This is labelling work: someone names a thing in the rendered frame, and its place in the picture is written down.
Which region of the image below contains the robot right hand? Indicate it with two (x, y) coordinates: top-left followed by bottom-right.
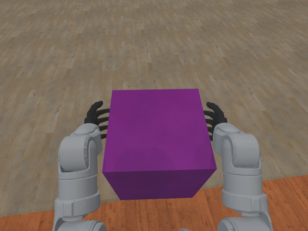
(204, 102), (227, 141)

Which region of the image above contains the carton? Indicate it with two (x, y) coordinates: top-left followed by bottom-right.
(102, 89), (217, 200)

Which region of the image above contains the robot left upper arm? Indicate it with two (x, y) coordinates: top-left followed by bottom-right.
(57, 220), (107, 231)

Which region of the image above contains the robot right upper arm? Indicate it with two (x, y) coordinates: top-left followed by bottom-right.
(217, 217), (271, 231)

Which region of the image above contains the robot right forearm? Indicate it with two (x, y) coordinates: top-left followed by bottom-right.
(213, 123), (273, 231)

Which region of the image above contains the robot left hand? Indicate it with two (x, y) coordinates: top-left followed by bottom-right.
(84, 101), (110, 139)

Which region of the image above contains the robot left forearm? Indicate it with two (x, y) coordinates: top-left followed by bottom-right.
(52, 123), (103, 231)

